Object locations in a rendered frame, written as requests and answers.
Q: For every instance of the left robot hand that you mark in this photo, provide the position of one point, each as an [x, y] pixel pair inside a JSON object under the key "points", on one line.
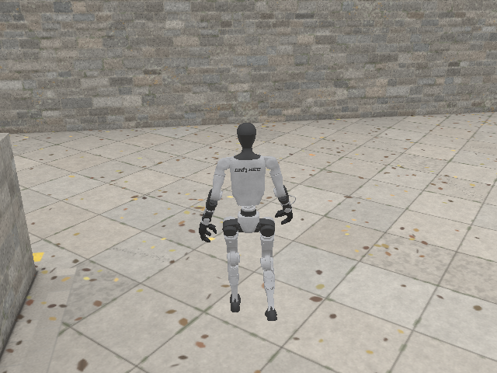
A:
{"points": [[203, 231]]}

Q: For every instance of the robot left upper arm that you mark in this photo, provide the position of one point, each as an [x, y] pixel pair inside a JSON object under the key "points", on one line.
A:
{"points": [[219, 175]]}

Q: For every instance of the right robot hand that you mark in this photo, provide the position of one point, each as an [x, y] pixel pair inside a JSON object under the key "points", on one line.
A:
{"points": [[282, 213]]}

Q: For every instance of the robot right forearm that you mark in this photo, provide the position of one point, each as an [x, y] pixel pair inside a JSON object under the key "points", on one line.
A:
{"points": [[285, 201]]}

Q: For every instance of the robot right upper arm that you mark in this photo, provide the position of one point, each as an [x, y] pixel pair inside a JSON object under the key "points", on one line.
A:
{"points": [[272, 163]]}

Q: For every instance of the robot left forearm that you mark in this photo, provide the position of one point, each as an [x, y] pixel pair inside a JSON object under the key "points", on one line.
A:
{"points": [[209, 210]]}

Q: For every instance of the humanoid robot torso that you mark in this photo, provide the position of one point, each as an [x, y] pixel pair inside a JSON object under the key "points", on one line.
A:
{"points": [[248, 186]]}

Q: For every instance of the right robot thigh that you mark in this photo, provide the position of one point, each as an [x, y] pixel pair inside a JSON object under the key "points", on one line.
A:
{"points": [[267, 232]]}

